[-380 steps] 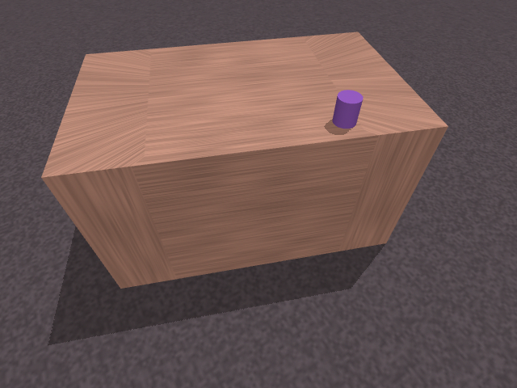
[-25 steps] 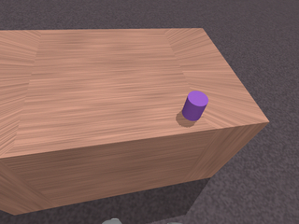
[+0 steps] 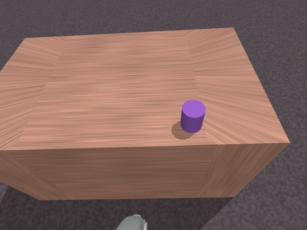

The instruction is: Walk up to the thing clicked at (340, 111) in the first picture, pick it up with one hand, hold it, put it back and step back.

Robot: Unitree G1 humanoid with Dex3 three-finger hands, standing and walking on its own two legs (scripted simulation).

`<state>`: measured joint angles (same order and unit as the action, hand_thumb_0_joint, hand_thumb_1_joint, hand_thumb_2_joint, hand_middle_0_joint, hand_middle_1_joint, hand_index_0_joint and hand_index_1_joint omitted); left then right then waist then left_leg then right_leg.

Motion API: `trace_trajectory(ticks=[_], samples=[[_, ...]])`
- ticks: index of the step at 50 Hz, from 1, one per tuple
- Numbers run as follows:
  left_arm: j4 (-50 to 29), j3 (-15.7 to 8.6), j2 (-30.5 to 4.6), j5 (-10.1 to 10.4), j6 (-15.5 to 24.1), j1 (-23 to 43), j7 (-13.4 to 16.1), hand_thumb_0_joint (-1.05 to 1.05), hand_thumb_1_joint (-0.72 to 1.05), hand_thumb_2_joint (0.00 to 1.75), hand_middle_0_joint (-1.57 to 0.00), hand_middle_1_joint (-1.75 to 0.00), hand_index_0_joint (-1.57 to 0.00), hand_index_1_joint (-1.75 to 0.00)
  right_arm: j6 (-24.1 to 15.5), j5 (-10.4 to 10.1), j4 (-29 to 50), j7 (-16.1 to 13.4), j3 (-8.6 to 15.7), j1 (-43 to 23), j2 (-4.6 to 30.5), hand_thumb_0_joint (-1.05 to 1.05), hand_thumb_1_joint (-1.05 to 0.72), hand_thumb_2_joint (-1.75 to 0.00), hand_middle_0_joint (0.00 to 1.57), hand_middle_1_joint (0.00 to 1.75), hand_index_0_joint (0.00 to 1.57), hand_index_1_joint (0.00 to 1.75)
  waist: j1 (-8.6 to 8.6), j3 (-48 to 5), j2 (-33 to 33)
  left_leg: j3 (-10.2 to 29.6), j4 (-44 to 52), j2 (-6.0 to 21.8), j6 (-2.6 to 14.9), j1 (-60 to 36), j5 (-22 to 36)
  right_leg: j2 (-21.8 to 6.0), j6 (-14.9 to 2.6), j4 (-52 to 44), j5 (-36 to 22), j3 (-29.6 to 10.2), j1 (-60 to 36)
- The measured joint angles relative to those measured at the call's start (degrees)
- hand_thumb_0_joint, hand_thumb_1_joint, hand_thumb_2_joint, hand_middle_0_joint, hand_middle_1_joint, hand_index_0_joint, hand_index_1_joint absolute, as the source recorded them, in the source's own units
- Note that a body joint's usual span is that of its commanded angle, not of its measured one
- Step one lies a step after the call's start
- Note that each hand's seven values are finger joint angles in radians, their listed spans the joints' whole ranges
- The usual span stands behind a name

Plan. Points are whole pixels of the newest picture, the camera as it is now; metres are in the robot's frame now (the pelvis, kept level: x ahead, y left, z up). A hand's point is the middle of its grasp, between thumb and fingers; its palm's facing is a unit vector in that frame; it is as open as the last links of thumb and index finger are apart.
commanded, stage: walk up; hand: right
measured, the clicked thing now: (192, 116) +0.48 -0.10 -0.05
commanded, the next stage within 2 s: stand in 1.58 s
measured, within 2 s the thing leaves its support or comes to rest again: neither
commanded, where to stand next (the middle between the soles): +0.08 +0.03 m, yaw +2 degrees
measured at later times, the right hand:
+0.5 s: hand out of the picture +0.15 -0.22 -0.15, palm faces -0.11 +0.93 -0.36, open 7.4 cm
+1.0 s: hand out of the picture +0.12 -0.21 -0.12, palm faces -0.07 +0.94 -0.34, open 7.4 cm
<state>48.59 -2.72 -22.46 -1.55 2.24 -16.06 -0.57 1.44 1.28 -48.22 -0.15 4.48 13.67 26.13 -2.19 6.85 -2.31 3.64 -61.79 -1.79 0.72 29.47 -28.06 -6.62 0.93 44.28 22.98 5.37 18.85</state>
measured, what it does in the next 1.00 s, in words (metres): steps on the spot: left foot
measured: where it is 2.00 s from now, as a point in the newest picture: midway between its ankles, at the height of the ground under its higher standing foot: outside the picture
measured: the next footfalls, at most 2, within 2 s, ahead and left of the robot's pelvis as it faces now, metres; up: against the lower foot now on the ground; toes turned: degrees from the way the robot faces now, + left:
left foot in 0.20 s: +0.05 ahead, +0.16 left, +0.00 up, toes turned +4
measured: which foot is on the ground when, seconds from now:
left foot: up 0.00-0.18, down 0.20-1.00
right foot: down 0.00-1.00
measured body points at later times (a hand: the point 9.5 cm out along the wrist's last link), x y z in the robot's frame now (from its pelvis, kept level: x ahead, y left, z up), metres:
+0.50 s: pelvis +0.00 +0.03 +0.00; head +0.03 +0.03 +0.44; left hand +0.03 +0.36 -0.12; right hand +0.16 -0.27 -0.12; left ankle +0.02 +0.15 -0.71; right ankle +0.04 -0.10 -0.71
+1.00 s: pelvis +0.00 +0.03 +0.03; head +0.01 +0.04 +0.48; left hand +0.09 +0.35 -0.09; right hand +0.12 -0.26 -0.10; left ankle +0.01 +0.16 -0.71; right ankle +0.04 -0.10 -0.71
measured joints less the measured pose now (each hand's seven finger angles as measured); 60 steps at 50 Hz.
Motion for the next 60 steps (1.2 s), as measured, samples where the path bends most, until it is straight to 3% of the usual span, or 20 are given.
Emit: trace_trajectory(ticks=[8,10,11,13,15,18,21,23,26,29,39,60], samples=[[-0.65,-0.16,-3.38,0.38,-0.04,-0.97,1.96,0.0,0.89,0.9,-0.21,-0.3,-0.21,-0.3,1.07,-0.13,1.6,1.75,0.55,-4.21,-1.25,0.01,-0.9,-0.9,0.2,0.3,0.2,0.3,-0.27,1.97,0.75,-2.54,10.75,1.98,0.1,-4.27,2.52,-3.12,0.94,1.24,1.01,2.39,0.29],[-0.74,-0.08,-4.29,0.59,-0.51,-0.91,2.0,0.0,0.9,0.9,-0.21,-0.3,-0.21,-0.3,0.27,-0.23,1.66,1.91,0.74,-4.75,-1.31,0.01,-0.9,-0.9,0.2,0.3,0.2,0.3,-0.21,1.76,1.68,-3.5,17.39,1.31,0.29,-7.32,6.79,-4.74,1.0,4.27,2.39,2.12,1.57],[-0.47,-0.16,-4.64,0.76,-0.86,-0.47,2.07,0.0,0.9,0.9,-0.21,-0.3,-0.21,-0.3,-0.15,-0.03,1.64,1.79,0.78,-5.18,-1.61,0.01,-0.9,-0.9,0.2,0.3,0.2,0.3,-0.38,2.26,2.89,-4.23,17.05,0.21,0.01,-7.55,6.97,-5.82,0.09,7.13,2.51,0.59,2.79],[0.79,0.08,-4.07,1.07,-1.85,0.65,2.48,0.0,0.9,0.9,-0.21,-0.3,-0.21,-0.3,-0.67,-0.4,1.72,1.59,0.44,-5.27,-1.71,0.01,-0.9,-0.9,0.2,0.3,0.2,0.3,-0.01,2.11,2.11,-3.58,15.04,0.3,0.23,-7.05,5.91,-3.21,-1.13,12.18,8.64,-2.67,4.71],[1.71,0.25,-3.93,1.38,-2.32,1.57,2.52,0.01,0.9,0.9,-0.21,-0.3,-0.21,-0.3,-0.77,-0.72,1.31,1.11,-0.2,-5.14,-2.68,0.01,-0.9,-0.9,0.2,0.3,0.2,0.3,0.38,1.51,2.13,-2.91,15.53,0.43,0.51,-7.51,6.07,-0.63,-1.8,15.51,11.18,-4.67,6.05],[2.52,0.29,-3.57,1.82,-1.57,2.25,2.19,0.01,0.9,0.9,-0.21,-0.3,-0.21,-0.3,-0.79,-0.94,0.29,0.66,-1.51,-5.15,-3.82,0.01,-0.9,-0.9,0.2,0.3,0.2,0.3,0.63,0.44,2.61,-2.52,16.7,0.68,0.16,-8.0,6.68,1.08,-2.21,12.22,7.89,-4.34,5.92],[3.37,0.37,-2.76,1.56,-0.77,2.31,1.75,0.0,0.9,0.9,-0.21,-0.3,-0.21,-0.3,-0.39,-0.98,-0.64,0.64,-2.33,-5.68,-4.19,0.01,-0.9,-0.9,0.2,0.3,0.2,0.3,0.81,-0.27,2.33,-2.39,15.99,1.32,-0.31,-7.84,6.19,2.83,-2.24,2.5,3.17,-3.13,2.33],[4.36,0.56,-1.42,0.89,-0.35,2.82,1.68,0.0,0.9,0.9,-0.21,-0.3,-0.21,-0.3,-0.01,-1.4,-1.69,0.51,-2.48,-6.33,-3.92,0.01,-0.9,-0.9,0.2,0.3,0.2,0.3,0.88,-0.03,0.51,-1.49,14.7,2.64,-0.85,-7.78,5.5,4.39,-0.9,-0.35,-1.92,-2.38,0.8],[5.32,1.55,-0.35,0.3,-0.21,3.18,1.0,0.0,0.9,0.9,-0.21,-0.3,-0.21,-0.3,0.44,-1.67,-3.64,0.33,-2.45,-6.86,-4.22,0.01,-0.9,-0.9,0.2,0.3,0.2,0.3,0.77,-0.67,0.9,-1.6,14.27,1.64,0.16,-8.28,1.55,3.74,-0.41,-0.35,-1.69,-2.91,0.97],[6.48,2.38,0.61,0.4,-0.62,4.6,0.69,0.0,0.9,0.9,-0.21,-0.3,-0.21,-0.3,-0.42,-1.62,-5.52,0.44,-2.05,-6.83,-3.96,0.01,-0.9,-0.9,0.2,0.3,0.2,0.3,1.28,-0.69,1.29,-2.57,18.97,1.27,-0.16,-10.43,7.62,2.69,0.66,-1.2,-2.19,-3.38,0.67],[10.24,2.84,0.23,1.53,-0.48,9.08,0.24,0.0,0.9,0.9,-0.21,-0.3,-0.21,-0.3,-1.0,-1.44,-12.18,0.86,-3.74,-7.33,-5.6,0.01,-0.9,-0.9,0.2,0.3,0.2,0.3,1.82,-1.47,2.64,-2.97,27.52,2.14,-0.71,-14.76,10.93,3.69,0.82,-11.48,-7.49,-3.47,-4.12],[16.3,2.73,1.58,1.04,-1.03,12.18,-0.41,0.0,0.9,0.9,-0.21,-0.3,-0.21,-0.3,-1.36,-1.24,-17.17,1.09,-3.67,-10.48,-5.69,0.01,-0.9,-0.9,0.2,0.3,0.2,0.3,1.79,-3.84,2.15,-4.11,40.84,2.06,-0.89,-21.52,17.88,3.78,1.05,-23.82,-14.26,-4.28,-10.02]])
